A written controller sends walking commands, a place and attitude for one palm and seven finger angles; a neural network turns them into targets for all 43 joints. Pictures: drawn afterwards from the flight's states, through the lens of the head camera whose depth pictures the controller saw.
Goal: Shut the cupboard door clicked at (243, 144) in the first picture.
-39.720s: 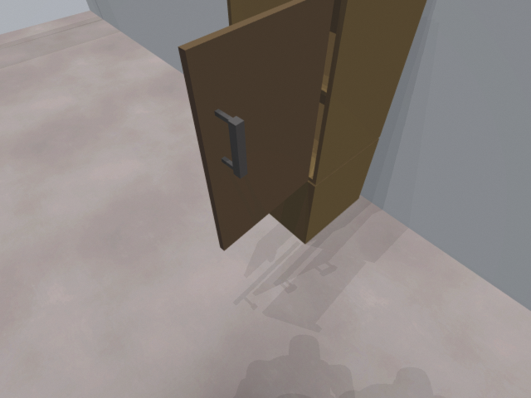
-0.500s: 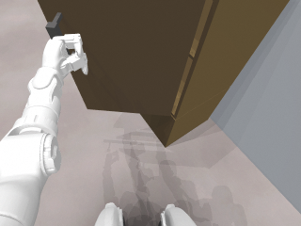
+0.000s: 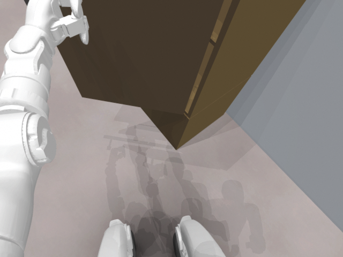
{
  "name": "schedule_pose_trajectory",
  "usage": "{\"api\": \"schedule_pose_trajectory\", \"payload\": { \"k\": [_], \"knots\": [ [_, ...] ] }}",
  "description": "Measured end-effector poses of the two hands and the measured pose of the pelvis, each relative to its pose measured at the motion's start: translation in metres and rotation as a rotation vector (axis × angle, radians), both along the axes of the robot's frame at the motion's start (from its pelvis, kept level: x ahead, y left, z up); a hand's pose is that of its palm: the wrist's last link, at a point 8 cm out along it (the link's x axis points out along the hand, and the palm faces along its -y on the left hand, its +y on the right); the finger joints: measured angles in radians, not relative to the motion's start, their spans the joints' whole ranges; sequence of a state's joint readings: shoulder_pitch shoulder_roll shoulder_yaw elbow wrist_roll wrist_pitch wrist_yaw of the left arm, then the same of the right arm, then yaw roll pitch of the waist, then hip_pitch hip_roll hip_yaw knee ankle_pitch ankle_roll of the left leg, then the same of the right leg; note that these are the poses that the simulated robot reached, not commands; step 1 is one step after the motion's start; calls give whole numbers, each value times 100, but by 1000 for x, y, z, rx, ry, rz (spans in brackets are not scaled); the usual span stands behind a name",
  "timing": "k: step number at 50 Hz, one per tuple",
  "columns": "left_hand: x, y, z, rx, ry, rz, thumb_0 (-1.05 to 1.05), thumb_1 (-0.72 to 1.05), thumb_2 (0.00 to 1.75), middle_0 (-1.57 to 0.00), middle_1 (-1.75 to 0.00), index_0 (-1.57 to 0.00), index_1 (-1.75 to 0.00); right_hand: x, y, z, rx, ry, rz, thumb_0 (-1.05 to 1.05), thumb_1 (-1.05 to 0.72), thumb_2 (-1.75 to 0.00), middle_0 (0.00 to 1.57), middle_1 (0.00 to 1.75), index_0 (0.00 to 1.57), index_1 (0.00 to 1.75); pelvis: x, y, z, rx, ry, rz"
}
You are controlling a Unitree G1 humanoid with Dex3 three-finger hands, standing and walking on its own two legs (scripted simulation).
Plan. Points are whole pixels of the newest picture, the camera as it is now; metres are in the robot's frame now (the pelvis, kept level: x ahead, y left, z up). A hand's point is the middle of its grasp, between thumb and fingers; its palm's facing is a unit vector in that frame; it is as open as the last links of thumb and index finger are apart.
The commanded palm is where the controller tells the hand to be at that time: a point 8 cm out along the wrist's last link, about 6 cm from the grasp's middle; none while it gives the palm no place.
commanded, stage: push the door shut along its arc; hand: left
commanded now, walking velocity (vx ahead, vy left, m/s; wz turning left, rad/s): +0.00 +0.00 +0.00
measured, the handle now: (43, 4) +0.64 +0.18 +0.13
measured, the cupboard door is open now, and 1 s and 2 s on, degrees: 43 37 37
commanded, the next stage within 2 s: pull the fist back off the door in 0.22 s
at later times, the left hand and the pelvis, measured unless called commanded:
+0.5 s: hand (91, 7) +0.63 +0.08 +0.13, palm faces +0.10 -0.99 +0.01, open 3.0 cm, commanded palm +0.60 +0.10 +0.14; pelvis +0.01 +0.00 -0.01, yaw +0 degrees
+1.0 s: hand (95, 36) +0.55 +0.08 +0.13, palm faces +0.07 -1.00 +0.00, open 3.1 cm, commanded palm +0.51 +0.12 +0.14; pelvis +0.04 -0.02 +0.03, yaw +1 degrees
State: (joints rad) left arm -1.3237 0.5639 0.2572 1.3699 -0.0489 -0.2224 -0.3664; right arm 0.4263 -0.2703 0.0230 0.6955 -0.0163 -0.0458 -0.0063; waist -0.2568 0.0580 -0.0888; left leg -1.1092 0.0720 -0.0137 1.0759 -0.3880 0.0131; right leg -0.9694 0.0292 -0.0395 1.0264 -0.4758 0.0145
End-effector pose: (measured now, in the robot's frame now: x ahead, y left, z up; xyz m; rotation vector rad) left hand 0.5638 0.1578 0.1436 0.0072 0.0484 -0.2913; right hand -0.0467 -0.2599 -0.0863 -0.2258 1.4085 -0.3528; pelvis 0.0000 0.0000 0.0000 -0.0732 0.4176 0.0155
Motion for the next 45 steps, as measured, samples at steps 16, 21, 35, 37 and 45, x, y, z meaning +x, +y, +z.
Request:
{"api": "schedule_pose_trajectory", "payload": {
  "k": [16,21,35,37,45],
  "knots": [
    [41,-23,-2,27,4,-40,0,88,92,-130,-150,-130,-150,-30,17,-5,9,107,-63,0,-90,-89,20,30,21,30,4,2,-13,-9,69,-14],
    [45,-22,-8,-109,42,193,1,84,91,-130,-150,-130,-150,-33,24,-4,57,134,-28,0,-90,-89,20,30,21,30,7,1,-13,-11,87,-9],
    [18,-37,-16,4,19,356,1,88,90,-130,-150,-130,-150,0,18,6,146,75,-10,0,-90,-89,20,30,21,30,24,-12,12,14,25,-6],
    [13,-36,-11,5,-4,364,1,89,90,-130,-150,-130,-150,8,12,7,143,52,-3,0,-90,-89,20,30,21,30,27,-13,16,19,11,-8],
    [-18,-29,-9,12,-7,358,1,90,90,-130,-150,-130,-150,47,-11,11,129,-21,39,0,-91,-90,20,30,20,30,37,-20,28,39,-55,-3]
  ]
}}
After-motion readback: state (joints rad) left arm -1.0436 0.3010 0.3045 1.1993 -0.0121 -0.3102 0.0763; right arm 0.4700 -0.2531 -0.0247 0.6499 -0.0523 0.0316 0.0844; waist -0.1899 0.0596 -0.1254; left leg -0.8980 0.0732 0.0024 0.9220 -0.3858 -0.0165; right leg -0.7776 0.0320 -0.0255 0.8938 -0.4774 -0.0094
